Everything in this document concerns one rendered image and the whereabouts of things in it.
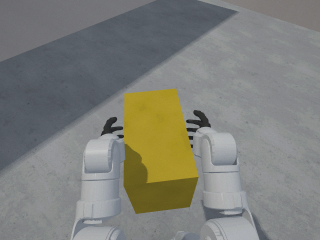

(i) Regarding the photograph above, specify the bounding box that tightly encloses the robot right hand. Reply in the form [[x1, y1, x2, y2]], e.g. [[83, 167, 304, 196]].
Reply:
[[186, 110, 211, 148]]

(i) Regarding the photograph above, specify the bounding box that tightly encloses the robot left hand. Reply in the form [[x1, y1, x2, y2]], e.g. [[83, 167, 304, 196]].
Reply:
[[101, 117, 124, 139]]

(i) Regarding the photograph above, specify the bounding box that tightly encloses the carton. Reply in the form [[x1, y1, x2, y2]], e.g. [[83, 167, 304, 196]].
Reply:
[[123, 88, 199, 214]]

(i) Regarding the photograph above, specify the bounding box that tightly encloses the right robot upper arm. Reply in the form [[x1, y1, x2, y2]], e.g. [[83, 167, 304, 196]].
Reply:
[[200, 216, 259, 240]]

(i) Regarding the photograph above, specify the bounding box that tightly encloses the left robot upper arm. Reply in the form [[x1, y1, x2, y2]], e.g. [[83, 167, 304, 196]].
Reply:
[[73, 226, 127, 240]]

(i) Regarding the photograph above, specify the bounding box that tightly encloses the right robot forearm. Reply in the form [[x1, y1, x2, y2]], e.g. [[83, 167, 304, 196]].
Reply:
[[192, 127, 260, 240]]

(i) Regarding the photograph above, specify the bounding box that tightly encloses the left robot forearm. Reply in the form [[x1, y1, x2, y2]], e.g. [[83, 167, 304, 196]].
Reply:
[[70, 133, 126, 240]]

